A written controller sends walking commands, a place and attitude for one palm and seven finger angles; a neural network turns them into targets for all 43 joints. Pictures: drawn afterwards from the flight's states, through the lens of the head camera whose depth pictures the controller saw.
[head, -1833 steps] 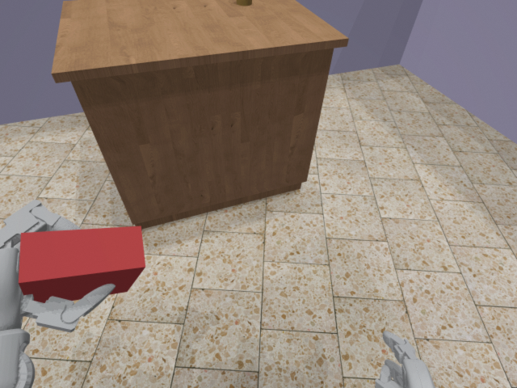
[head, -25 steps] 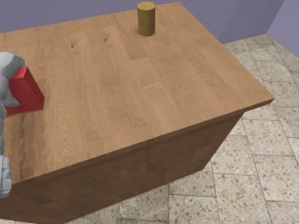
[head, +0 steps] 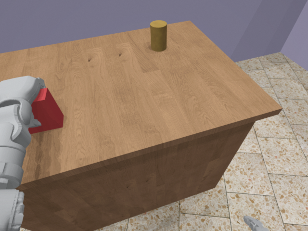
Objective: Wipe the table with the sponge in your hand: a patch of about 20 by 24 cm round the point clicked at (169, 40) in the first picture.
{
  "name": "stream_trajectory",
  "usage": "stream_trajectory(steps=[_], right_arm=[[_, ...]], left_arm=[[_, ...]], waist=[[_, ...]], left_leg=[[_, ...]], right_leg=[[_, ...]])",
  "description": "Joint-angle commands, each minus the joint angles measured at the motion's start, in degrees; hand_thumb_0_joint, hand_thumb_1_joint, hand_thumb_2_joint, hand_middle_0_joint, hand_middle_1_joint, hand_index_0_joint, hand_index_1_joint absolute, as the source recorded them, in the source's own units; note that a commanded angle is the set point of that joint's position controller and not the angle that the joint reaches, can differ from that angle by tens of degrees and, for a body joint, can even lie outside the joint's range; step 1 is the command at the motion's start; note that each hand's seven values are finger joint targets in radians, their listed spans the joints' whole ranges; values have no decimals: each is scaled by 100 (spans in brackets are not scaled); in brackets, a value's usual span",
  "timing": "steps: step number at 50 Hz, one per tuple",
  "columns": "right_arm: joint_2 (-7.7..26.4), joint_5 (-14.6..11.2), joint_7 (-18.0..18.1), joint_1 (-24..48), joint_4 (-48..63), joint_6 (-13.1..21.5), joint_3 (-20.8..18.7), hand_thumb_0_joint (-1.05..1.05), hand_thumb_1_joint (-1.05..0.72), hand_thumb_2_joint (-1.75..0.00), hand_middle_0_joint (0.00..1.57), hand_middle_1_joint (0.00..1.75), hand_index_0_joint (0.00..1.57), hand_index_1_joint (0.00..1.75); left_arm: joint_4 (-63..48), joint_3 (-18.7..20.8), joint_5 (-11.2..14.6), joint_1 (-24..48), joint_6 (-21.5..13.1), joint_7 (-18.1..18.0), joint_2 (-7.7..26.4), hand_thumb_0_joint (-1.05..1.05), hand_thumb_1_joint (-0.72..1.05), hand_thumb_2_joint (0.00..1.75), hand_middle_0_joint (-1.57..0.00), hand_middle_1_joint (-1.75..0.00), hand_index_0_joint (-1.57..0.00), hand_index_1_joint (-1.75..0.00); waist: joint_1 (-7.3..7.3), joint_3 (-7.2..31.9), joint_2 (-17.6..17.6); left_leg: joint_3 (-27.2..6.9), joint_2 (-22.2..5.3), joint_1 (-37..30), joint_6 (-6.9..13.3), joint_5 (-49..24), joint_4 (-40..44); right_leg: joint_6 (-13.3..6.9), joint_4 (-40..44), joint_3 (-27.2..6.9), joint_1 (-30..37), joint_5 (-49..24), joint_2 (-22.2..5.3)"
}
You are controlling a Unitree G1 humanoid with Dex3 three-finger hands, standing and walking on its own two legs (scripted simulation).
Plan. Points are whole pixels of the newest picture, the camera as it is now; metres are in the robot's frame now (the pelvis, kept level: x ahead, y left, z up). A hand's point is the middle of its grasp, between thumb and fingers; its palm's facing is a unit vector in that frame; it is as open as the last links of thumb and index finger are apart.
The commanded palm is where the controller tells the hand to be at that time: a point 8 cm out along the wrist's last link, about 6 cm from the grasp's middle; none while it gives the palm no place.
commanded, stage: wipe back along the first lane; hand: left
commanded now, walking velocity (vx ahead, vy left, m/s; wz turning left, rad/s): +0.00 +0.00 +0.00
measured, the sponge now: (34, 117) +0.37 +0.36 +0.10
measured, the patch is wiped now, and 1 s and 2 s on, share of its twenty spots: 1.00 1.00 1.00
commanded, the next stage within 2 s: lift the sponge slowly off the table in 0.98 s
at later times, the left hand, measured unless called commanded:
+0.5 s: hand (33, 115) +0.35 +0.33 +0.13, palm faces +0.00 +0.02 -1.00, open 9.4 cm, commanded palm +0.30 +0.32 +0.16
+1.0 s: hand (30, 133) +0.29 +0.31 +0.13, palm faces +0.05 +0.00 -1.00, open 9.3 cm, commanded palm +0.25 +0.30 +0.16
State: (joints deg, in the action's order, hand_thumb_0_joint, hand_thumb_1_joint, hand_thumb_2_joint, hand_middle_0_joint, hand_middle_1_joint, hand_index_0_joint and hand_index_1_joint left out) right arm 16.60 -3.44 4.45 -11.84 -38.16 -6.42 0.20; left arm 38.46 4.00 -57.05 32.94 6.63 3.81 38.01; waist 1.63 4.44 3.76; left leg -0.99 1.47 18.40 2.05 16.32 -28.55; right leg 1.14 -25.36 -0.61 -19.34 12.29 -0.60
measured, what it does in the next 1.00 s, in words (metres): stands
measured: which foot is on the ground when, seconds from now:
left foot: down 0.00-1.00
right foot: down 0.00-1.00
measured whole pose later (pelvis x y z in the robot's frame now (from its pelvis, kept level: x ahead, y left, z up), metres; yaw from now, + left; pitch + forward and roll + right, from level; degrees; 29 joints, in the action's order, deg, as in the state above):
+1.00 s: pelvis +0.01 -0.01 +0.00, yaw +0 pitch +2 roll -1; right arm 16.5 -2.6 3.5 -5.3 -36.4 -4.1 1.9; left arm 0.6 1.8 -52.7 5.8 18.7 4.7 33.3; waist 5.7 3.1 5.7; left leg -1.4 1.3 12.0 1.5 17.2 -27.2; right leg 0.8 -25.7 -0.2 -13.6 14.1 -0.5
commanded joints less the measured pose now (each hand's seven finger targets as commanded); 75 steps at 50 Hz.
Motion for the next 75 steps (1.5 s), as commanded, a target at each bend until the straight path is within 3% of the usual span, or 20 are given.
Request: stream_trajectory(steps=[1,9,12,14,17,20,23,25,31,42,44,47,49,52,53,54,57,59,63,75], right_arm=[[824,-7,50,216,705,225,-250,0,-90,-90,20,30,20,30],[759,11,39,367,806,297,-214,0,-90,-90,20,30,20,30],[825,14,33,450,819,321,-208,0,-90,-90,20,30,20,30],[764,5,27,457,810,333,-199,0,-90,-90,20,30,20,30],[842,34,26,560,846,373,-185,0,-90,-90,20,30,20,30],[765,-1,-15,609,905,390,-175,0,-90,-90,20,30,20,30],[738,38,-69,719,995,433,-186,0,-90,-90,20,30,20,30],[753,7,-67,763,960,437,-164,0,-90,-90,20,30,20,30],[736,36,-64,988,963,468,-137,0,-90,-90,20,30,20,30],[679,52,-75,1374,1067,505,-64,0,-90,-90,20,30,20,30],[581,40,-79,1338,1069,512,-34,0,-90,-90,20,30,20,30],[668,59,-67,1462,1083,514,-42,0,-90,-90,20,30,20,30],[568,57,-60,1425,1046,522,0,0,-90,-90,20,30,20,30],[635,63,-64,1561,1097,527,-14,0,-90,-90,20,30,20,30],[558,88,-83,1588,1213,552,21,0,-90,-90,20,30,20,30],[537,65,-66,1492,1062,539,23,0,-90,-90,20,30,20,30],[642,71,-30,1627,1070,521,29,0,-90,-90,20,30,20,30],[556,88,-11,1558,1002,547,46,0,-90,-90,20,30,20,30],[520,104,-19,1689,1153,597,67,0,-90,-90,20,30,20,30],[542,95,75,1670,936,604,77,0,-90,-90,20,30,20,30]], left_arm=[[-806,8,-127,1272,120,50,1239,0,10,130,-120,-160,-120,-160],[-1265,-231,-44,805,292,117,815,0,10,130,-120,-160,-120,-160],[-1585,-19,60,634,325,158,984,0,10,130,-120,-160,-120,-160],[-1508,-383,47,463,438,171,530,0,10,130,-120,-160,-120,-160],[-1797,109,179,43,450,183,976,0,10,130,-120,-160,-120,-160],[-2072,-229,260,-352,543,226,453,0,10,130,-120,-160,-120,-160],[-2746,104,340,-752,593,200,700,0,10,130,-120,-160,-120,-160],[-2672,48,426,-1110,707,197,524,0,10,130,-120,-160,-120,-160],[-3132,331,532,-1474,957,157,709,0,10,130,-120,-160,-120,-160],[-4056,367,620,-2055,1164,194,635,0,10,130,-120,-160,-120,-160],[-3907,32,584,-2298,1264,206,200,0,10,130,-120,-160,-120,-160],[-4339,304,626,-2201,1289,198,553,0,10,130,-120,-160,-120,-160],[-4032,26,597,-2392,1393,215,173,0,10,130,-120,-160,-120,-160],[-4575,316,627,-2392,1355,216,530,0,10,130,-120,-160,-120,-160],[-4763,120,588,-2318,1405,234,316,0,10,130,-120,-160,-120,-160],[-4267,89,642,-2718,1452,222,182,0,10,130,-120,-160,-120,-160],[-4619,292,568,-2040,1460,211,615,0,10,130,-120,-160,-120,-160],[-4256,174,538,-2061,1529,193,433,0,10,130,-120,-160,-120,-160],[-4990,214,458,-1710,1440,222,596,0,10,130,-120,-160,-120,-160],[-4530,344,456,-1257,1359,238,833,0,10,130,-120,-160,-120,-160]], waist=[[15,1081,-175],[78,1171,-120],[114,1204,-195],[49,1053,-309],[212,1121,-347],[179,1028,-439],[320,1404,-219],[268,1027,-566],[392,923,-634],[481,870,-223],[427,777,-367],[454,832,-370],[413,626,-496],[488,750,-365],[557,950,-308],[460,585,-471],[447,596,-348],[438,563,-368],[556,1176,-151],[444,733,-175]], left_leg=[[56,-3,-473,-4,-1829,339],[40,7,-581,-16,-2004,293],[37,-17,-580,-25,-1994,316],[60,-13,-587,-11,-2038,266],[53,-11,-519,-16,-2062,303],[51,-32,-551,-11,-2335,256],[47,-20,-728,3,-2747,169],[64,-50,-579,-13,-2598,220],[104,-1,-548,-31,-2322,309],[100,-15,-710,-61,-2269,386],[103,-30,-689,-54,-2426,363],[99,-21,-730,-60,-2116,398],[108,-29,-673,-52,-2223,403],[86,-42,-748,-64,-2059,452],[88,10,-770,-32,-2214,402],[112,-31,-696,-49,-2173,426],[95,-39,-683,-72,-1838,507],[106,-8,-671,-49,-1982,491],[68,41,-880,-28,-2313,410],[73,46,-769,-64,-1878,561]], right_leg=[[-425,125,261,695,-995,269],[-451,60,285,806,-1112,260],[-452,69,258,884,-1209,253],[-426,37,312,764,-1194,266],[-443,22,259,1032,-1383,243],[-399,-22,318,985,-1518,247],[-392,-108,254,1263,-1811,220],[-361,-71,323,1145,-1770,241],[-357,-47,290,1323,-1727,221],[-377,19,254,1417,-1611,210],[-361,-1,335,1393,-1631,206],[-368,44,259,1408,-1532,229],[-364,39,339,1369,-1540,217],[-377,66,265,1439,-1436,236],[-377,9,280,1563,-1535,177],[-364,53,326,1438,-1510,213],[-375,116,259,1354,-1236,246],[-380,108,314,1401,-1295,214],[-398,12,261,1662,-1517,194],[-390,219,288,1467,-1149,242]])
